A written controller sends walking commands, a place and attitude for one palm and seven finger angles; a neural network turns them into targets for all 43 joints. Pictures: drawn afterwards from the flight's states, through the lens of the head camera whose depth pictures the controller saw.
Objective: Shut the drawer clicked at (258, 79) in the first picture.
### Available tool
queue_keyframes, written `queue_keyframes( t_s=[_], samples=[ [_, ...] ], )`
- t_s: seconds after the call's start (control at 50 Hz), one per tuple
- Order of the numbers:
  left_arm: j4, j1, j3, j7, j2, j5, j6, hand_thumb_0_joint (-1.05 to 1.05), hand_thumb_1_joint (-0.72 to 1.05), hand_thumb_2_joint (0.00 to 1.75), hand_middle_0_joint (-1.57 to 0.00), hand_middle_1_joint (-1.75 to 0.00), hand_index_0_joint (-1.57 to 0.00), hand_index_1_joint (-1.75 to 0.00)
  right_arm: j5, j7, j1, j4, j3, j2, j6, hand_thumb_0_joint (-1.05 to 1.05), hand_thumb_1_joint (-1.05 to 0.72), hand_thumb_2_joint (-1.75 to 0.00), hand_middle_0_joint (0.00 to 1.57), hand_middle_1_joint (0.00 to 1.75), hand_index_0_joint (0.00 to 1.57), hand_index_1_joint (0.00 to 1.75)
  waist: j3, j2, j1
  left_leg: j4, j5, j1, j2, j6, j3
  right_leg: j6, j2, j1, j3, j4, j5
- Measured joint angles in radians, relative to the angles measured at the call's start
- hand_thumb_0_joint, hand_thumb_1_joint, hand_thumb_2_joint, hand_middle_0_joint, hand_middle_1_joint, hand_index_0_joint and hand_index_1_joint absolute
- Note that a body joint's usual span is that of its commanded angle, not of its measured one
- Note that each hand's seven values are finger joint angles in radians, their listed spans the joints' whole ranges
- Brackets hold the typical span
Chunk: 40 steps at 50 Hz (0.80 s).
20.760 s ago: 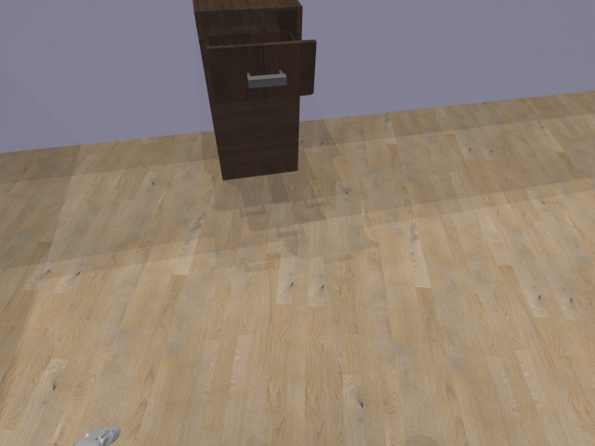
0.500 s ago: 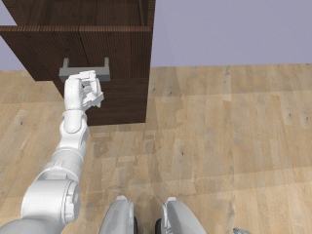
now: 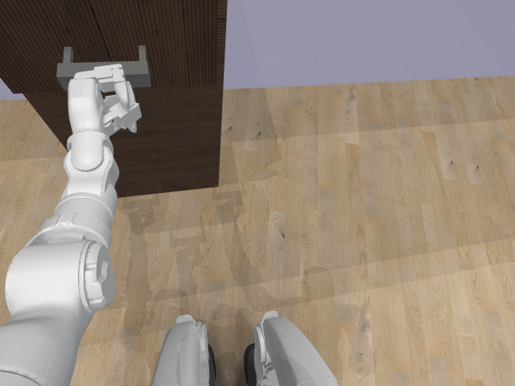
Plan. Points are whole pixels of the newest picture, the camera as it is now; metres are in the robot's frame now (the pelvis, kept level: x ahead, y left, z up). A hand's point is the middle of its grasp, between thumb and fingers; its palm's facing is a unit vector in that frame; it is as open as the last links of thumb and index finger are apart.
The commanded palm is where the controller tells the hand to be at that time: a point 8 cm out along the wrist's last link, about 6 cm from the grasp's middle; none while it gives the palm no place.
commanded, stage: push the drawer shut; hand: left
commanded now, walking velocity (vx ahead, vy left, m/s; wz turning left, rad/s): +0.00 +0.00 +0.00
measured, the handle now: (106, 64) +0.61 +0.18 +0.05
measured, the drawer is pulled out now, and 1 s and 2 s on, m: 0.06 0.00 0.00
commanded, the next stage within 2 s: pull the fist back off the drawer in 1.08 s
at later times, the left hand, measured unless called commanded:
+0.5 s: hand (131, 75) +0.59 +0.14 +0.05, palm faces +0.09 -1.00 -0.03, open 3.4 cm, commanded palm +0.59 +0.16 +0.05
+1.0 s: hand (124, 68) +0.60 +0.15 +0.05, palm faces +0.09 -1.00 -0.05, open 3.5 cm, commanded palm +0.64 +0.15 +0.05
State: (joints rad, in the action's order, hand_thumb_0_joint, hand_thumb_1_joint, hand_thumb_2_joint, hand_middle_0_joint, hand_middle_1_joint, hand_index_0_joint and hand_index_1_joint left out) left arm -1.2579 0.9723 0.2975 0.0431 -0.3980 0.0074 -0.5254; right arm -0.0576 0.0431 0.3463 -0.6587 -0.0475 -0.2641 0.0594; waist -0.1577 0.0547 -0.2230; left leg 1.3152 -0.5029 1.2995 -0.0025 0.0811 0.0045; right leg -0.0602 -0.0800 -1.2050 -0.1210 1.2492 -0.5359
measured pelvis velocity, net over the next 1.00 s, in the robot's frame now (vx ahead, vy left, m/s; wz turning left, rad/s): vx -0.01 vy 0.00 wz -0.03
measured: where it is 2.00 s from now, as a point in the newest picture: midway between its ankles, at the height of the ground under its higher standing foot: outside the picture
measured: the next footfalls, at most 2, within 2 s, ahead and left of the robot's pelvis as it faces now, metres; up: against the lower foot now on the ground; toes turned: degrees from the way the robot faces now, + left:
none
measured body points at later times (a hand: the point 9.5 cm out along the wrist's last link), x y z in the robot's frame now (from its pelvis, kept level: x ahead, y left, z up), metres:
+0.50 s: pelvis +0.00 +0.00 -0.01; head +0.19 +0.04 +0.40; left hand +0.58 +0.19 +0.05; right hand -0.04 -0.25 -0.10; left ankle +0.05 +0.07 -0.61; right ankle +0.02 -0.09 -0.61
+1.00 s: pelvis -0.01 +0.00 -0.02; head +0.18 +0.05 +0.38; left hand +0.59 +0.20 +0.05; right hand -0.06 -0.25 -0.10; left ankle +0.05 +0.07 -0.61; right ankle +0.02 -0.09 -0.61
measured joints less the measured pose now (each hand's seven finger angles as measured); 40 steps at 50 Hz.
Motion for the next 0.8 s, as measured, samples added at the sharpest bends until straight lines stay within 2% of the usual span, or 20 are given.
queue_keyframes(
  t_s=[0.6,0.8],
  samples=[
    [-0.099,0.232,0.066,-0.011,-0.159,0.075,0.092,0.09,0.73,0.93,-1.40,-1.60,-1.40,-1.60,-0.023,0.022,0.055,0.009,-0.029,0.004,0.004,0.00,-0.91,-0.89,0.20,0.30,0.20,0.30,0.019,0.013,-0.075,0.046,-0.013,0.110,0.014,-0.001,-0.024,-0.002,-0.016,-0.095,-0.024,0.016,0.000],
    [-0.129,0.288,0.043,-0.014,-0.201,0.084,0.124,0.07,0.63,0.94,-1.40,-1.60,-1.40,-1.60,-0.024,0.018,0.063,0.008,-0.043,0.008,-0.006,0.00,-0.91,-0.89,0.20,0.30,0.20,0.30,0.023,0.008,-0.088,0.064,-0.004,0.145,0.012,-0.006,-0.042,-0.007,-0.015,-0.122,-0.043,0.028,0.006]
  ],
)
